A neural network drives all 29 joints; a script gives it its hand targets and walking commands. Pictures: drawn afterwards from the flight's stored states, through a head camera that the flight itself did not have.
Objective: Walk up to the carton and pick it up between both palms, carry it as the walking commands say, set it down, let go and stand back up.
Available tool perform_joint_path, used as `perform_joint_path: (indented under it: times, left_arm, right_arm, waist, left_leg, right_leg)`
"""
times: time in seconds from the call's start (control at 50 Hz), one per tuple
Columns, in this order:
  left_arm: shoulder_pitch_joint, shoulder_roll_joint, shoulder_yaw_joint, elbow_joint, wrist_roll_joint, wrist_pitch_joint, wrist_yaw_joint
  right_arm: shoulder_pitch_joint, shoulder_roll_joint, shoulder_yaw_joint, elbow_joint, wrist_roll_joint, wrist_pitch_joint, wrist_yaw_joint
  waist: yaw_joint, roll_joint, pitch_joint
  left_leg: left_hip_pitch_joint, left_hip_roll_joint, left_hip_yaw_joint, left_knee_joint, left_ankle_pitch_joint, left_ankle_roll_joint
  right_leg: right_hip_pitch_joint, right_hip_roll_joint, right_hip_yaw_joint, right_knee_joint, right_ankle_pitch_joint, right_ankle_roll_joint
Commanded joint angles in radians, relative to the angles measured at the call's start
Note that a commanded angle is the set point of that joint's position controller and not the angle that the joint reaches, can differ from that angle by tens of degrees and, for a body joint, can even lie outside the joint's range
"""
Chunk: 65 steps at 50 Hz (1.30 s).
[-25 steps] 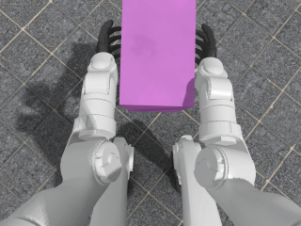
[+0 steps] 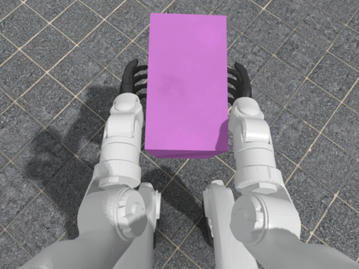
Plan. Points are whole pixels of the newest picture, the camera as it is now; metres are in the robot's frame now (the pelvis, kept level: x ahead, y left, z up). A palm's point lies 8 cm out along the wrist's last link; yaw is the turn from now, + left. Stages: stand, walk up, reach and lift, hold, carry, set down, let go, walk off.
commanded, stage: reach and lift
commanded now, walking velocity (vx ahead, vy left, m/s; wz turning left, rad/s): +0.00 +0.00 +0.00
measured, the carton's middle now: (184, 101) +0.48 -0.01 -0.11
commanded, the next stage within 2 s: none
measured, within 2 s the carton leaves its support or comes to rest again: neither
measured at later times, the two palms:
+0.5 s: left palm (121, 91) +0.44 +0.11 +0.03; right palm (254, 94) +0.43 -0.13 +0.03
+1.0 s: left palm (109, 85) +0.42 +0.10 +0.11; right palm (275, 89) +0.41 -0.13 +0.11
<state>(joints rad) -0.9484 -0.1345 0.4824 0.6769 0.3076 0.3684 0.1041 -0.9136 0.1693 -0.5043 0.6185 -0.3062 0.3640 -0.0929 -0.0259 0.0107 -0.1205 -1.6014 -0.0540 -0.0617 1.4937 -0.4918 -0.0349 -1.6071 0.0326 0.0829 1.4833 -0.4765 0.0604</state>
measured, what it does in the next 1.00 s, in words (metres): rises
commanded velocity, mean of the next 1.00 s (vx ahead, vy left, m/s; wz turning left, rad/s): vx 0.00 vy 0.00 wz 0.00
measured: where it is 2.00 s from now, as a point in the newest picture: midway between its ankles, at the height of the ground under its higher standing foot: (181, 232)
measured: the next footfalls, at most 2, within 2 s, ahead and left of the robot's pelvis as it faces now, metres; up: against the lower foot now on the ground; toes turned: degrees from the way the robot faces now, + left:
none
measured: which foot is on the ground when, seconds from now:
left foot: down 0.00-1.00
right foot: down 0.00-1.00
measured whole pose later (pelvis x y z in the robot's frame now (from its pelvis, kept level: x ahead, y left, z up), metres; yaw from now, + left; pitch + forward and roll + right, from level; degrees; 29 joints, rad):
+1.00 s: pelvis +0.04 +0.00 +0.13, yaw +0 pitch +20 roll +0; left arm -0.61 -0.23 0.45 0.57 0.34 0.33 0.07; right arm -0.60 0.26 -0.45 0.54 -0.34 0.33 -0.06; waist -0.03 0.00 -0.07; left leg -0.91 -0.03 -0.07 0.91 -0.34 -0.02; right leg -0.93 0.01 0.09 0.91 -0.33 0.04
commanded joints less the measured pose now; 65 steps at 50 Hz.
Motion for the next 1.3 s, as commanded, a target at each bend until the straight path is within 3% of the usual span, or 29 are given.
perform_joint_path:
  times: [0.0, 0.84, 1.28]
  left_arm:
    - [-0.617, -1.103, -0.525, 0.095, -0.146, -0.029, -0.229]
    - [-0.260, -1.128, -0.576, 0.014, -0.089, -0.066, -0.239]
    - [-0.138, -1.139, -0.634, -0.050, -0.102, 0.001, -0.261]
  right_arm:
    - [-0.635, 1.066, 0.554, 0.118, 0.139, -0.017, 0.222]
    - [-0.272, 1.107, 0.605, 0.064, 0.081, -0.050, 0.230]
    - [-0.128, 1.131, 0.645, 0.013, 0.088, 0.012, 0.236]
  waist:
    - [-0.005, 0.009, -0.887]
    - [-0.009, 0.002, -0.624]
    - [0.011, -0.013, -0.455]
  left_leg:
    - [0.505, -0.152, 0.098, -0.200, 0.211, -0.005]
    - [0.940, -0.111, 0.021, -0.633, 0.361, 0.022]
    - [1.204, -0.087, 0.008, -0.863, 0.405, 0.031]
  right_leg:
    - [0.523, 0.159, -0.123, -0.175, 0.223, -0.015]
    - [0.977, 0.117, -0.041, -0.608, 0.372, -0.038]
    - [1.230, 0.098, -0.022, -0.834, 0.418, -0.046]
